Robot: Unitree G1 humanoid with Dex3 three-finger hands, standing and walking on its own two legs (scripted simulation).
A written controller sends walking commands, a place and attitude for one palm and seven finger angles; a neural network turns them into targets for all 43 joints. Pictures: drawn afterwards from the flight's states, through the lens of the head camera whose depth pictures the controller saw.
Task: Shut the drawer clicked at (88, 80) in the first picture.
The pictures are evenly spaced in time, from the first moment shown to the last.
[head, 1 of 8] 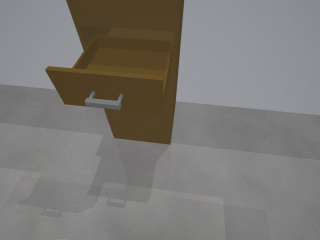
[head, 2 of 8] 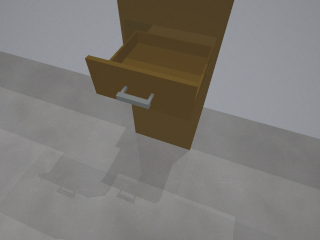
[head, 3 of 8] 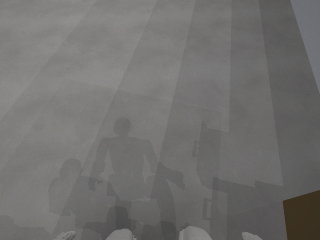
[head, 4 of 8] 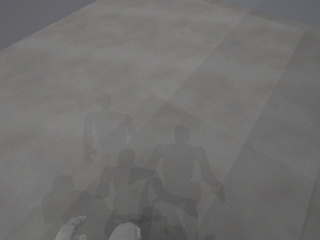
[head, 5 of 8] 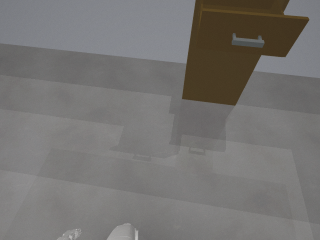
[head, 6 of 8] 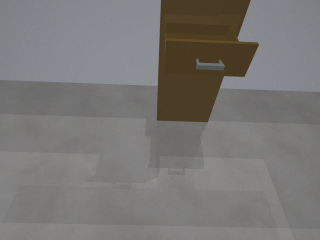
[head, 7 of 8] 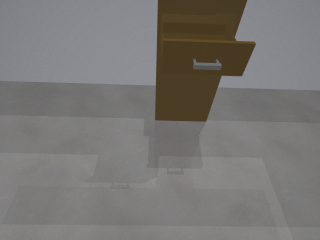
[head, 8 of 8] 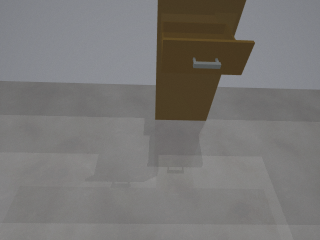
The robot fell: no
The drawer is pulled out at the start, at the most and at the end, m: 0.30 0.30 0.30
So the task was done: no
